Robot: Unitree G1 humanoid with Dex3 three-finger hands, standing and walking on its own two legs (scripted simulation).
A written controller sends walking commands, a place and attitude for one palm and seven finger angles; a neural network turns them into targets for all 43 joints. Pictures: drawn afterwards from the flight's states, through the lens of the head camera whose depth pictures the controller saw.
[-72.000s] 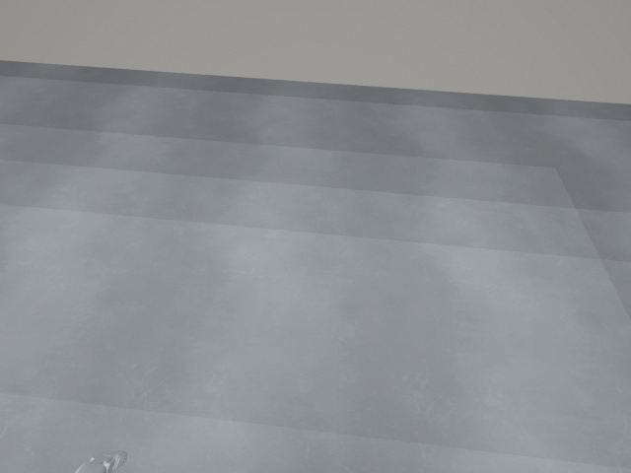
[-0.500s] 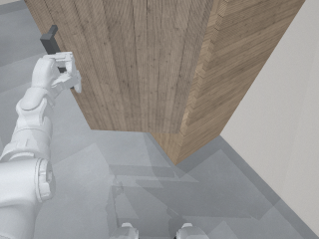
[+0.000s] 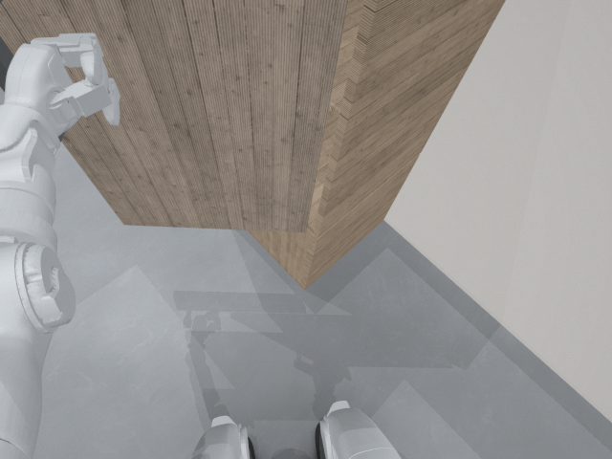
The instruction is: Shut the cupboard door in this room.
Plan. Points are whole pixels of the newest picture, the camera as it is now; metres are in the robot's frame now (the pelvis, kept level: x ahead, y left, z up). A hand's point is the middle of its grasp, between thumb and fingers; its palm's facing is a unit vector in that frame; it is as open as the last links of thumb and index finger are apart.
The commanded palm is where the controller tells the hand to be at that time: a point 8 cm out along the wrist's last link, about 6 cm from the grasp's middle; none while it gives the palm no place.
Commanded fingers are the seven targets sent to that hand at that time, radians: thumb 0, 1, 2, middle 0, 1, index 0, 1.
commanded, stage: push the door shut along its arc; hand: left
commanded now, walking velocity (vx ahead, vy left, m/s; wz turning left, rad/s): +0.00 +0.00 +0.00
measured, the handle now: (25, 74) +0.57 +0.26 +0.13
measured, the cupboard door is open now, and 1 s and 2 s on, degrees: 46 31 30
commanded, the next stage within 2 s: pull the fist back off the door in 0.74 s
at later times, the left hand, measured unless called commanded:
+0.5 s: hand (111, 71) +0.57 +0.16 +0.13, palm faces -0.28 -0.96 -0.01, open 3.2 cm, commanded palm +0.59 +0.18 +0.13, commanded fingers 0.00 0.90 0.90 -1.30 -1.50 -1.30 -1.50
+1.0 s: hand (143, 42) +0.61 +0.13 +0.14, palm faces +0.07 -1.00 +0.06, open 3.3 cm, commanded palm +0.59 +0.14 +0.13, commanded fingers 0.00 0.90 0.90 -1.30 -1.50 -1.30 -1.50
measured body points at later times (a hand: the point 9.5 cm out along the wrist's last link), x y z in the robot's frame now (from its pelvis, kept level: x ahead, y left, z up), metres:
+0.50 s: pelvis +0.00 +0.01 -0.01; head +0.16 +0.03 +0.41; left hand +0.58 +0.22 +0.13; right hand -0.02 -0.27 -0.11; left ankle +0.02 +0.10 -0.68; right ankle +0.02 -0.13 -0.68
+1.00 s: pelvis +0.00 +0.01 -0.02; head +0.17 +0.03 +0.40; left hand +0.60 +0.18 +0.13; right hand -0.05 -0.24 -0.12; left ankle +0.02 +0.10 -0.68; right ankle +0.02 -0.13 -0.68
